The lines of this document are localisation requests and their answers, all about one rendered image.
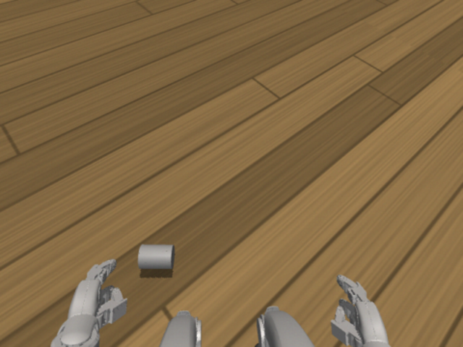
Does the left robot arm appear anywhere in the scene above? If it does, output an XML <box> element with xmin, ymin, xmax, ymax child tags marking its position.
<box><xmin>51</xmin><ymin>314</ymin><xmax>100</xmax><ymax>347</ymax></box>

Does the right robot hand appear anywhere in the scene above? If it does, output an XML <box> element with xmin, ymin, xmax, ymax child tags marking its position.
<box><xmin>331</xmin><ymin>275</ymin><xmax>389</xmax><ymax>347</ymax></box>

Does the can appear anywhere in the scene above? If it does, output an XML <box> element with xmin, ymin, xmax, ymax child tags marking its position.
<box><xmin>138</xmin><ymin>244</ymin><xmax>174</xmax><ymax>269</ymax></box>

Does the left robot hand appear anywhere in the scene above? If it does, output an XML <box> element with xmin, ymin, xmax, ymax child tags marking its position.
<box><xmin>67</xmin><ymin>259</ymin><xmax>127</xmax><ymax>329</ymax></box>

